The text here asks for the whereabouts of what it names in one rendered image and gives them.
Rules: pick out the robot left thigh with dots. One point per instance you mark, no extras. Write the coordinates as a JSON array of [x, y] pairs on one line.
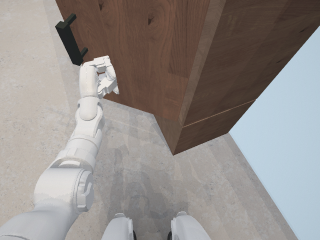
[[120, 228]]

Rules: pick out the handle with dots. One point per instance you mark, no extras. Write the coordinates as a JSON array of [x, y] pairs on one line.
[[69, 42]]

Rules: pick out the robot thigh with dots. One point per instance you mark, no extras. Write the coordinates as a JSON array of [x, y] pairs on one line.
[[120, 228], [185, 227]]

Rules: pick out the robot left hand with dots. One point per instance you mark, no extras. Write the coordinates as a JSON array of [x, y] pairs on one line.
[[92, 85]]

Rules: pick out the robot left forearm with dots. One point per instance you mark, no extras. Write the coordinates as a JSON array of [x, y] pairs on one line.
[[84, 144]]

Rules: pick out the cupboard door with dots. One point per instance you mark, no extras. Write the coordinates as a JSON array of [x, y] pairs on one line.
[[151, 45]]

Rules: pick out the left robot upper arm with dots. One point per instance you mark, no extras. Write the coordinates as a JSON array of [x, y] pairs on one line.
[[62, 194]]

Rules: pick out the robot right thigh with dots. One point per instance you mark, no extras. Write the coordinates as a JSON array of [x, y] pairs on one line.
[[185, 227]]

